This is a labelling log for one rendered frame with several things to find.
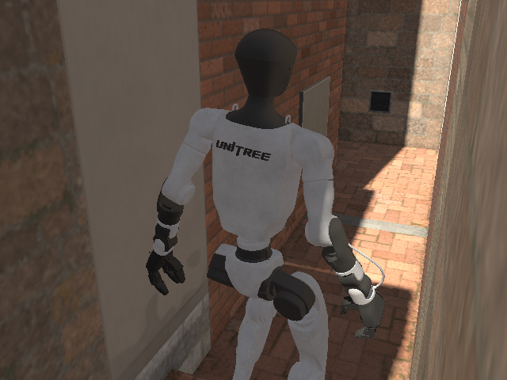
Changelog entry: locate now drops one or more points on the robot left upper arm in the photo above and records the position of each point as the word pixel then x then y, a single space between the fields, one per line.
pixel 178 187

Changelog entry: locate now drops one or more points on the robot right upper arm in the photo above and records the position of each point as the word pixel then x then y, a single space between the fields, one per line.
pixel 315 153

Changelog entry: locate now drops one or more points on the left robot hand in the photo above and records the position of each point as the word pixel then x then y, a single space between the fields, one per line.
pixel 170 265

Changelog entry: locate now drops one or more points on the left robot thigh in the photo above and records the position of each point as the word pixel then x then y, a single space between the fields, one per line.
pixel 260 311

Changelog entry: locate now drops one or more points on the left robot shin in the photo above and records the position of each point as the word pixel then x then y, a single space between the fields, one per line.
pixel 251 341

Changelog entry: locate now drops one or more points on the right robot hand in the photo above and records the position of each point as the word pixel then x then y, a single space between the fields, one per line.
pixel 371 314

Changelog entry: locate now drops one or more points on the right robot forearm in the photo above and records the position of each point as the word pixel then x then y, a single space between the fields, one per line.
pixel 346 266

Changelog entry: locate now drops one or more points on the left robot forearm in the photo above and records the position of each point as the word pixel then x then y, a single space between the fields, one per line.
pixel 167 225

